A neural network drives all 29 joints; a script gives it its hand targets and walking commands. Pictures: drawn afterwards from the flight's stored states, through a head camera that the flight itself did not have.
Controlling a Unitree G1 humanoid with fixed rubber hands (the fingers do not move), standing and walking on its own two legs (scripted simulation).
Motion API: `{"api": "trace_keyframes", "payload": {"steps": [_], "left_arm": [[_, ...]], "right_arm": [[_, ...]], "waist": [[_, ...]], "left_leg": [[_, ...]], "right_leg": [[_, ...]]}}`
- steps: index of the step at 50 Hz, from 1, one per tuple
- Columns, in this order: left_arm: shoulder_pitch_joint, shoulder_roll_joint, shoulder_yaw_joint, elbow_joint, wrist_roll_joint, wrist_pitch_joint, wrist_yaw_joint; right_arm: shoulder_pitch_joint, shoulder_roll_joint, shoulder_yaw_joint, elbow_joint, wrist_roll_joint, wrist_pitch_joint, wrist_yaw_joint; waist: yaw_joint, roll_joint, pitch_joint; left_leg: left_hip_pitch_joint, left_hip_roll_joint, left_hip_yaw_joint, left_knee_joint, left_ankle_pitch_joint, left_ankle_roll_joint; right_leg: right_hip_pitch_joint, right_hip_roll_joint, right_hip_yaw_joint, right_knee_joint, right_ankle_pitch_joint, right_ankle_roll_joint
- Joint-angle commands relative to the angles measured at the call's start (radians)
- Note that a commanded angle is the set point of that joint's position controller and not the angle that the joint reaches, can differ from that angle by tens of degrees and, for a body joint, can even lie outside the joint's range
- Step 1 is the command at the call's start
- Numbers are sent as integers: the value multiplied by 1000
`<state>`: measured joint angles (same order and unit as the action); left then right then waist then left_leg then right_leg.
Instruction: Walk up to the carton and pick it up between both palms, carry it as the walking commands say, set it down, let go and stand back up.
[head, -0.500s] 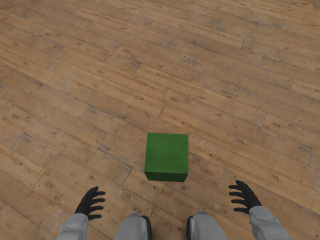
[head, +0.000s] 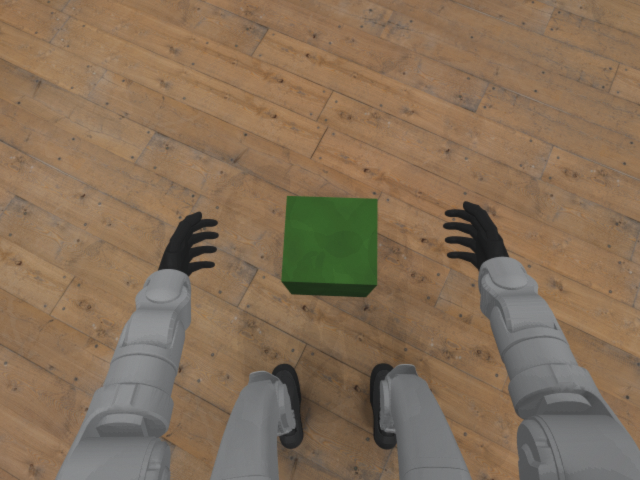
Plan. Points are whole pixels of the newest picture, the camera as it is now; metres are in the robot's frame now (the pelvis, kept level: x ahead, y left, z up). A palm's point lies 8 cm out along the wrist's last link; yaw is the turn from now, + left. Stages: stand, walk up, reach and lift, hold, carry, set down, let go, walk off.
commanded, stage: reach and lift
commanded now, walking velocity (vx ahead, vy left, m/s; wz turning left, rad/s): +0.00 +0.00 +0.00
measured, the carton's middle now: (330, 251) +0.49 -0.01 -0.57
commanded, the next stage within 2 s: none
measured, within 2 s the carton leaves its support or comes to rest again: neither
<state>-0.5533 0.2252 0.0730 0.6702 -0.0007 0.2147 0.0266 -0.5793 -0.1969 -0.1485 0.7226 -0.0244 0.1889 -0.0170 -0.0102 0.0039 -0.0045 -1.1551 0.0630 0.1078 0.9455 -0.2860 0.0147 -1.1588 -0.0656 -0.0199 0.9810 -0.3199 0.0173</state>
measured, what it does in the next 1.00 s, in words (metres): lowers itself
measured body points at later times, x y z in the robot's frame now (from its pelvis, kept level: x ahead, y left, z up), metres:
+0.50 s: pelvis +0.00 +0.00 -0.03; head +0.30 -0.02 +0.30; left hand +0.52 +0.16 -0.13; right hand +0.50 -0.21 -0.14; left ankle +0.07 +0.12 -0.66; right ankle +0.06 -0.13 -0.66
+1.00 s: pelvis -0.03 +0.00 -0.14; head +0.30 -0.02 +0.17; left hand +0.51 +0.16 -0.26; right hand +0.49 -0.21 -0.27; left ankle +0.07 +0.12 -0.66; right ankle +0.06 -0.13 -0.66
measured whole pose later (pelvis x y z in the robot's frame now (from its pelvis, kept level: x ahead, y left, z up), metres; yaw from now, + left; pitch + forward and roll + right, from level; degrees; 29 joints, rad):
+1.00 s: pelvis -0.03 +0.00 -0.14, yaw +1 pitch +51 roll +4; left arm -1.17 0.22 0.29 0.83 -0.01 0.16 0.06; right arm -1.16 -0.23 -0.30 0.83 -0.03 0.16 -0.08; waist -0.02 0.00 -0.07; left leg -1.94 0.06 0.08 1.43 -0.37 0.01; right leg -1.96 -0.05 0.04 1.47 -0.40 0.02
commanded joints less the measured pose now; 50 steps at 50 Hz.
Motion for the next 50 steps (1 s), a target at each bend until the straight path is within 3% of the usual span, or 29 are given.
{"api": "trace_keyframes", "payload": {"steps": [1,5,8,15,16,17,19,29,38,42,50], "left_arm": [[-281,84,145,-85,-74,-76,36],[-370,104,170,-68,-78,-91,44],[-434,130,196,-59,-77,-102,42],[-605,146,249,30,-51,-123,34],[-632,147,254,47,-48,-123,32],[-660,155,268,58,-38,-123,31],[-730,159,269,63,-31,-122,29],[-770,119,300,54,35,-126,17],[-840,158,326,102,71,-124,9],[-879,205,309,74,43,-114,27],[-999,267,235,84,-33,-83,62]], "right_arm": [[-260,-165,-131,-62,40,-75,-30],[-342,-191,-145,-75,45,-95,-38],[-393,-182,-138,-74,55,-99,-44],[-587,-177,-163,-35,42,-108,-46],[-611,-176,-169,-21,32,-107,-47],[-647,-171,-170,-18,30,-104,-48],[-702,-180,-195,-6,16,-100,-48],[-704,-144,-240,5,-40,-112,-23],[-799,-144,-240,32,-37,-109,-28],[-854,-190,-229,6,-31,-98,-57],[-957,-215,-145,24,39,-64,-104]], "waist": [[-35,-9,-864],[-50,4,-978],[-41,-7,-1053],[-15,-30,-1065],[-24,-40,-1057],[-10,-40,-1054],[-23,-34,-1076],[-16,-14,-1125],[11,-28,-1091],[-3,-49,-1200],[-10,-62,-1180]], "left_leg": [[467,-112,-131,30,461,-13],[511,-108,-149,71,574,-12],[468,-115,-142,76,589,-9],[293,-135,-127,70,493,-7],[266,-135,-126,68,470,-10],[246,-138,-121,70,455,-10],[226,-140,-119,68,441,-14],[335,-137,-136,111,600,-23],[47,-138,-112,263,366,-27],[-14,-148,-98,374,314,-30],[-181,-151,-67,534,113,-26]], "right_leg": [[171,137,-7,-13,321,-6],[96,148,1,-6,371,1],[136,144,15,-1,430,5],[148,134,26,12,442,12],[145,133,24,9,429,11],[144,132,27,14,422,13],[134,131,16,16,426,13],[-7,148,-8,30,469,5],[-145,152,-14,216,310,19],[-146,152,-26,327,302,27],[-238,142,-42,497,139,30]]}}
